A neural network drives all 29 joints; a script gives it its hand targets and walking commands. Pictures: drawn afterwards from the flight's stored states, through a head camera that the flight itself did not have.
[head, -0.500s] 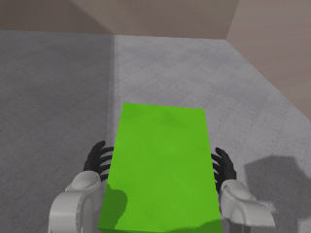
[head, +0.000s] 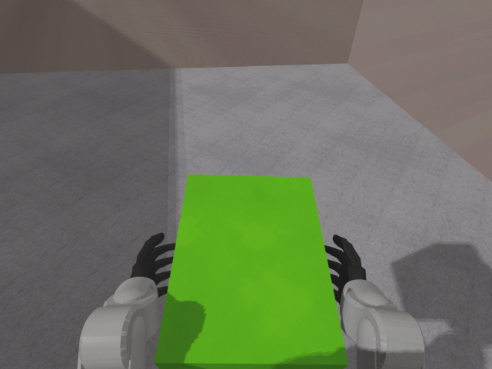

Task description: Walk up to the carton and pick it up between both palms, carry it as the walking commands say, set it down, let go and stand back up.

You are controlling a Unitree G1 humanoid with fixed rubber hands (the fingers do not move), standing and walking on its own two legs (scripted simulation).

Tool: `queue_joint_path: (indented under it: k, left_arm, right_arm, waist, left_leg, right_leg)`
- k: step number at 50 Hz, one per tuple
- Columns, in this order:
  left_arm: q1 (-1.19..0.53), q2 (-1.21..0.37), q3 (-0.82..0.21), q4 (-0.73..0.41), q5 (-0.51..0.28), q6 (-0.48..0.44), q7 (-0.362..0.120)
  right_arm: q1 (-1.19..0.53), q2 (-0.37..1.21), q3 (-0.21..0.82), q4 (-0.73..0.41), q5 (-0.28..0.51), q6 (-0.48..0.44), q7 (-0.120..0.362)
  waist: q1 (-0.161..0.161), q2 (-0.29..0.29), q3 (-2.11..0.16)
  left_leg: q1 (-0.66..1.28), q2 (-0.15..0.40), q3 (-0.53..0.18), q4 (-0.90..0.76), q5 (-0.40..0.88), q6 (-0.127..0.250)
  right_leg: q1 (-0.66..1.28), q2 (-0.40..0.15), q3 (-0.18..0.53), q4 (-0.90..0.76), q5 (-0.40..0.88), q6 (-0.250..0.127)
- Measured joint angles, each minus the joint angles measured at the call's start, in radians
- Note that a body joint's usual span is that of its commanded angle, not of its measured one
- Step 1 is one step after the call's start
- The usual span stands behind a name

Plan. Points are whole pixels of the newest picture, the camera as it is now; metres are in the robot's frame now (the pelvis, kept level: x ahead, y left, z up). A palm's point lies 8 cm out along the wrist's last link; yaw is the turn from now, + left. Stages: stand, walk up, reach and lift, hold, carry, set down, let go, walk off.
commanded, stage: carry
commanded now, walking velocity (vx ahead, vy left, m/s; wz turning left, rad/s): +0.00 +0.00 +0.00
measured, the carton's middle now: (247, 287) +0.27 +0.00 +0.03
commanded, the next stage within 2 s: none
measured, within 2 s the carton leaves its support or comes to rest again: neither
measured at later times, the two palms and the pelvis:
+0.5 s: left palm (143, 277) +0.25 +0.16 +0.08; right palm (336, 278) +0.25 -0.13 +0.08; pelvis +0.00 +0.01 +0.00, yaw +1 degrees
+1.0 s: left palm (150, 269) +0.27 +0.15 +0.08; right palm (336, 270) +0.27 -0.14 +0.08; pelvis +0.02 +0.00 +0.00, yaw +1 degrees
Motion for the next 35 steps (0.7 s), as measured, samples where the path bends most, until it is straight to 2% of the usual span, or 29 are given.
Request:
queue_joint_path:
  k: [14, 35]
  left_arm:
    - [-0.039, 0.002, 0.014, 0.065, 0.005, -0.039, -0.002]
    - [-0.060, 0.002, 0.029, 0.146, 0.008, -0.134, -0.008]
  right_arm:
    - [-0.031, -0.001, -0.014, 0.070, -0.002, -0.051, 0.003]
    - [-0.054, -0.002, -0.022, 0.155, -0.008, -0.147, 0.010]
  waist:
    - [-0.006, -0.016, 0.023]
    - [-0.006, -0.013, 0.036]
  left_leg:
    - [-0.004, -0.019, -0.001, -0.009, 0.004, 0.013]
    - [-0.001, -0.022, -0.010, 0.010, -0.020, 0.010]
  right_leg:
    - [-0.005, -0.017, 0.002, -0.003, 0.003, 0.013]
    - [0.005, -0.021, -0.002, 0.010, -0.020, 0.016]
